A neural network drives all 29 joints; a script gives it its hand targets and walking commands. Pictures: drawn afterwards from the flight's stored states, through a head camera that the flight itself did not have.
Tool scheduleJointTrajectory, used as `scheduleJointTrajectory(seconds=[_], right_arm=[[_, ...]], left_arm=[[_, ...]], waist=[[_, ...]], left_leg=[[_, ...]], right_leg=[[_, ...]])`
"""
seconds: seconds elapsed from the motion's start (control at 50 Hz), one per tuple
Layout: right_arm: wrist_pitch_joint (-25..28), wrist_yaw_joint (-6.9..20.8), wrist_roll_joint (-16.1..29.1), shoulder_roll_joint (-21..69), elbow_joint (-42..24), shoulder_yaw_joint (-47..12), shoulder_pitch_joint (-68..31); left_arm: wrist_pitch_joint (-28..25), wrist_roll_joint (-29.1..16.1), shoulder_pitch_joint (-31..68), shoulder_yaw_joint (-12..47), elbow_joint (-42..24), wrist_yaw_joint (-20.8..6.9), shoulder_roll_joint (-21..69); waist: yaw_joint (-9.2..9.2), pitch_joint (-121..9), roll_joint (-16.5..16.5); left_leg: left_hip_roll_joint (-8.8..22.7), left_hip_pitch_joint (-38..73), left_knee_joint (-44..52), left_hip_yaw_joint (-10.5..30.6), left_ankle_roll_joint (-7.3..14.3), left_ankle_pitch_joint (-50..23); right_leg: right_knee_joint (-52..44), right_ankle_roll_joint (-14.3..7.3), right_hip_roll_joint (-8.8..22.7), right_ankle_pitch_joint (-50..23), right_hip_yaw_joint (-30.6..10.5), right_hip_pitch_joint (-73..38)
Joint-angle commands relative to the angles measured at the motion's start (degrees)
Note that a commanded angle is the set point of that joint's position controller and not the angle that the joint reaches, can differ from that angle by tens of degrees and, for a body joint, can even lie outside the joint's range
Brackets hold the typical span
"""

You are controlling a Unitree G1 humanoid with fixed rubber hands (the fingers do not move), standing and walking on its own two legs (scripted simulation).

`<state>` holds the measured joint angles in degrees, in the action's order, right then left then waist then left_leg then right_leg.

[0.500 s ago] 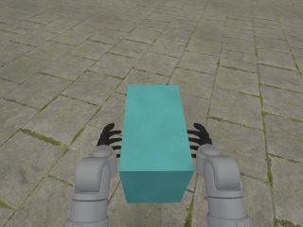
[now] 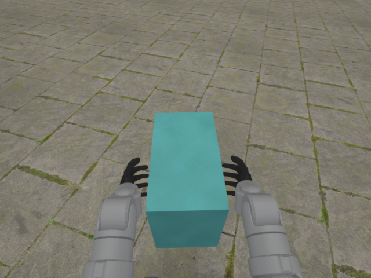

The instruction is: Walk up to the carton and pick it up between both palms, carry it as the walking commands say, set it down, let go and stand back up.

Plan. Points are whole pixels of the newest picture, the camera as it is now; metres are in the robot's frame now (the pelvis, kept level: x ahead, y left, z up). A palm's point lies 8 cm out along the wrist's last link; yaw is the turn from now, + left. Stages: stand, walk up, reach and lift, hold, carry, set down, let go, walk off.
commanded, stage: carry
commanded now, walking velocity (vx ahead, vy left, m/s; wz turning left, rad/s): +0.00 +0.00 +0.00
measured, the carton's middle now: (185, 178) +0.39 +0.00 -0.02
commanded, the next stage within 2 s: hold in 1.82 s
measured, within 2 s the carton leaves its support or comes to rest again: neither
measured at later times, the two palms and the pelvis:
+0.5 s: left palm (128, 183) +0.31 +0.13 +0.06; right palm (240, 180) +0.31 -0.12 +0.07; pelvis +0.03 +0.00 +0.02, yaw +0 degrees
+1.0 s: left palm (139, 166) +0.35 +0.11 +0.07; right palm (245, 163) +0.36 -0.14 +0.07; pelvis +0.07 -0.02 +0.02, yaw +1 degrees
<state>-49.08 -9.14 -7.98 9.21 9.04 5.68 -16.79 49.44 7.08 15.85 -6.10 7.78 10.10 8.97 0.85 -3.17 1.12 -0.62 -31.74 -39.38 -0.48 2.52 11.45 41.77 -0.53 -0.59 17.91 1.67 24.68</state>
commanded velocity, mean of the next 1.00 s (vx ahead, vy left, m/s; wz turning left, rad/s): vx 0.00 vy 0.00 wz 0.00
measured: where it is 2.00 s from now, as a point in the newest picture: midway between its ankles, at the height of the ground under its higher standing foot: outside the picture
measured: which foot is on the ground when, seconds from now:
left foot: down 0.00-1.00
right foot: down 0.00-1.00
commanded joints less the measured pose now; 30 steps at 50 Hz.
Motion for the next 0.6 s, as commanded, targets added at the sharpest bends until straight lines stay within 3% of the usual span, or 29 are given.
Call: scheduleJointTrajectory(seconds=[0.0, 0.02, 0.04, 0.06, 0.08, 0.1, 0.12, 0.16, 0.18, 0.2, 0.22, 0.24, 0.26, 0.3, 0.34, 0.36, 0.38, 0.4, 0.44, 0.46, 0.48, 0.54, 0.56, 0.58], right_arm=[[5.0, 11.2, 13.6, 48.9, -9.2, -23.4, -23.8], [5.0, 11.2, 14.7, 50.5, -13.0, -25.1, -23.6], [5.1, 11.1, 14.2, 49.4, -11.8, -24.6, -23.3], [4.9, 10.1, 18.0, 53.0, -23.2, -29.1, -26.7], [4.4, 9.5, 17.4, 51.8, -21.7, -27.6, -24.7], [4.8, 9.3, 11.2, 46.0, -7.9, -21.1, -19.6], [5.2, 9.4, 12.6, 48.2, -12.9, -24.2, -20.2], [6.2, 10.0, 11.9, 48.7, -12.7, -26.1, -18.0], [6.2, 10.3, 13.1, 50.5, -15.4, -28.1, -19.4], [6.4, 10.2, 13.6, 50.2, -17.0, -28.0, -21.4], [7.2, 10.3, 10.4, 46.1, -7.2, -22.6, -21.0], [7.6, 9.4, 14.0, 47.0, -17.3, -25.2, -23.3], [7.1, 9.2, 16.4, 49.0, -22.3, -27.6, -22.9], [5.3, 8.8, 13.4, 47.3, -13.7, -24.7, -16.7], [3.5, 9.4, 15.8, 49.1, -19.0, -28.0, -17.6], [2.7, 10.1, 12.9, 46.7, -11.5, -25.6, -14.7], [2.6, 10.7, 11.7, 45.9, -10.3, -25.1, -15.0], [3.6, 11.1, 11.2, 45.8, -9.9, -24.7, -17.4], [5.0, 12.1, 10.9, 48.8, -9.0, -25.2, -19.6], [5.7, 11.9, 12.9, 50.0, -14.8, -26.3, -21.8], [6.2, 12.8, 10.5, 50.8, -8.4, -25.5, -22.4], [7.1, 13.1, 12.4, 53.2, -12.2, -27.4, -23.3], [7.0, 12.1, 15.8, 54.0, -19.7, -28.8, -25.5], [6.6, 12.6, 13.0, 53.5, -14.0, -27.5, -22.2]], left_arm=[[-4.3, -11.1, 22.7, 23.5, -8.1, -10.5, 50.4], [-4.3, -12.8, 23.0, 26.1, -11.8, -10.7, 52.9], [-4.3, -12.0, 21.8, 25.1, -9.9, -10.7, 51.9], [-4.1, -16.7, 24.7, 29.5, -20.7, -10.3, 55.5], [-3.6, -16.7, 24.1, 28.3, -19.6, -9.9, 53.6], [-4.0, -11.8, 20.7, 22.6, -7.3, -10.2, 47.1], [-4.3, -13.7, 20.9, 25.6, -12.2, -10.4, 49.2], [-5.3, -14.1, 18.0, 27.5, -10.7, -11.5, 50.5], [-5.6, -15.4, 19.1, 28.8, -13.3, -11.8, 52.3], [-5.6, -15.7, 20.1, 28.5, -13.6, -11.9, 51.8], [-6.7, -12.9, 21.2, 23.4, -5.6, -11.9, 47.3], [-7.0, -15.9, 21.9, 25.4, -13.9, -11.1, 49.2], [-6.7, -17.9, 23.3, 27.9, -20.4, -10.7, 50.8], [-4.7, -14.7, 19.2, 26.2, -13.2, -9.9, 49.3], [-3.0, -14.5, 18.0, 28.6, -17.7, -9.4, 50.7], [-2.2, -11.7, 15.4, 27.2, -10.6, -9.8, 49.3], [-1.9, -10.4, 14.3, 27.1, -7.1, -10.2, 49.6], [-2.5, -10.0, 15.2, 25.9, -5.9, -10.8, 48.4], [-4.4, -10.8, 19.3, 27.1, -7.1, -11.7, 50.7], [-5.2, -13.4, 22.1, 28.7, -12.8, -11.6, 52.4], [-5.5, -10.7, 20.8, 27.9, -5.7, -12.6, 53.3], [-6.9, -13.3, 22.9, 30.2, -10.2, -12.9, 55.8], [-6.8, -16.4, 24.4, 30.8, -17.3, -12.0, 56.3], [-6.3, -14.2, 22.1, 30.3, -11.7, -12.5, 56.4]], waist=[[0.04, -14.7, 7.7], [-0.44, -15.9, 9.5], [-0.89, -17.6, 9.9], [-1.35, -19.2, 8.4], [-1.49, -20.2, 7.4], [-1.33, -21.8, 8.4], [-1.18, -22.3, 6.9], [-1.02, -22.1, 1.9], [-0.69, -21.2, -3.2], [-0.46, -20.0, -5.6], [-0.09, -18.8, -7.9], [0.05, -18.4, -6.6], [0.19, -18.0, -4.7], [0.07, -16.9, -2.1], [-0.07, -14.3, 3.3], [-0.47, -14.8, 4.9], [-0.88, -14.6, 5.5], [-1.26, -16.3, 4.6], [-1.21, -16.0, 3.6], [-1.3, -17.2, 4.2], [-1.15, -16.5, 4.6], [-1.09, -19.3, 3.1], [-1.09, -19.9, 2.0], [-1.06, -21.4, 2.6]], left_leg=[[6.9, 13.0, 17.2, 13.5, 0.3, 22.5], [10.1, 10.0, 22.0, 17.1, 1.1, 27.8], [12.2, 8.6, 24.9, 19.3, 1.7, 31.1], [11.8, 6.3, 26.9, 17.5, 0.6, 30.3], [10.8, 6.6, 26.0, 15.9, 0.1, 28.1], [10.4, 8.7, 25.2, 14.3, 0.2, 26.6], [9.6, 10.3, 23.3, 12.6, -0.2, 22.8], [5.3, 12.4, 17.5, 6.8, -1.8, 16.6], [3.1, 14.8, 13.3, 4.6, -2.4, 13.5], [1.4, 15.9, 8.8, 3.2, -2.3, 9.9], [0.6, 17.5, 3.0, 2.5, -1.7, 7.2], [1.2, 18.9, 0.9, 2.8, -1.2, 5.6], [2.0, 19.6, 1.9, 3.1, -1.0, 4.7], [2.5, 18.8, 5.1, 4.3, -0.3, 4.4], [6.4, 15.6, 15.3, 11.4, 0.6, 12.9], [7.9, 13.1, 19.0, 14.2, 1.3, 18.8], [9.3, 10.7, 22.4, 16.0, 1.3, 23.1], [10.1, 10.0, 23.1, 16.5, 1.4, 22.7], [8.9, 10.5, 21.6, 14.0, 0.3, 17.1], [8.9, 11.8, 21.0, 13.6, 0.1, 16.1], [8.5, 12.7, 19.9, 12.3, -0.1, 14.1], [7.5, 14.8, 18.8, 10.7, -0.7, 11.3], [8.3, 16.1, 18.6, 10.8, -0.2, 10.1], [8.1, 17.4, 17.2, 9.8, -0.2, 7.1]], right_leg=[[-4.0, -3.0, 1.1, 16.5, -2.8, 6.5], [1.0, -2.6, -1.1, 10.9, -0.3, 2.2], [4.6, -2.1, -0.7, 7.2, 0.1, -1.8], [4.5, -2.3, -2.0, 6.1, 1.8, -6.5], [1.5, -2.7, -1.6, 6.7, 1.6, -8.6], [-0.4, -2.9, -1.7, 7.3, 1.0, -9.1], [-4.5, -3.1, -1.2, 8.1, 0.8, -9.6], [-10.8, -4.0, 0.5, 9.1, -1.9, -8.4], [-15.8, -4.2, 3.0, 12.1, -5.1, -5.2], [-20.0, -4.6, 5.8, 14.9, -8.5, -2.4], [-21.4, -4.7, 8.2, 15.8, -11.0, 1.4], [-21.5, -4.7, 9.1, 14.3, -11.1, 3.7], [-20.3, -4.5, 9.0, 13.1, -9.2, 4.2], [-17.7, -4.2, 7.6, 13.3, -7.1, 4.5], [-12.4, -3.2, 4.5, 13.4, -5.4, 4.6], [-10.2, -3.2, 3.2, 12.5, -4.0, 2.6], [-8.5, -3.2, 2.1, 10.7, -2.4, -0.1], [-8.0, -3.4, 1.7, 7.8, -2.2, -3.9], [-9.9, -3.6, 2.4, 5.5, -2.5, -5.6], [-10.8, -3.6, 2.8, 5.3, -2.9, -5.7], [-12.2, -3.2, 3.8, 4.7, -3.5, -5.3], [-13.6, -3.4, 4.6, 6.6, -4.2, -5.6], [-13.2, -3.0, 4.7, 5.0, -3.3, -5.9], [-14.1, -3.2, 5.4, 3.6, -4.3, -6.0]])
